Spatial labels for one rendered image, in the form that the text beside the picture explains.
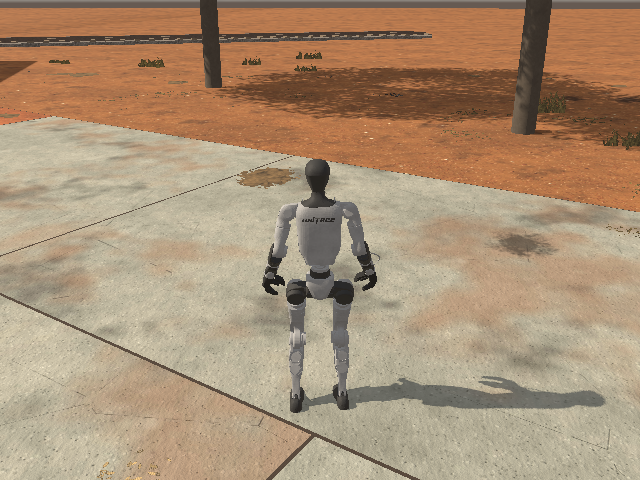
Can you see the robot right thigh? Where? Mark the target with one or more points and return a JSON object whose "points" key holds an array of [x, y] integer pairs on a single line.
{"points": [[342, 300]]}

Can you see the left robot foot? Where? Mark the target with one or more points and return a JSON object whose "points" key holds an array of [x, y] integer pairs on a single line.
{"points": [[296, 404]]}

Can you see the right robot forearm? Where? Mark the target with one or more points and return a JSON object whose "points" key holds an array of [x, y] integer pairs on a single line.
{"points": [[366, 262]]}

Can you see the robot left upper arm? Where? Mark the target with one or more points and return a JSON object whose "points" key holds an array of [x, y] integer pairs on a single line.
{"points": [[286, 214]]}

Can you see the left robot forearm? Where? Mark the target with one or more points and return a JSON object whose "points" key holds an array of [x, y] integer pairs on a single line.
{"points": [[272, 265]]}

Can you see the robot right hand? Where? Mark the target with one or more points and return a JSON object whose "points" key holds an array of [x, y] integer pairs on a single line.
{"points": [[362, 276]]}

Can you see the robot right upper arm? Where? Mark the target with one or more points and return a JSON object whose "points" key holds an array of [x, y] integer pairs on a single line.
{"points": [[350, 211]]}

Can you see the robot left hand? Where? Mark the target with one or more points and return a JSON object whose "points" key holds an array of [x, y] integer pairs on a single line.
{"points": [[266, 284]]}

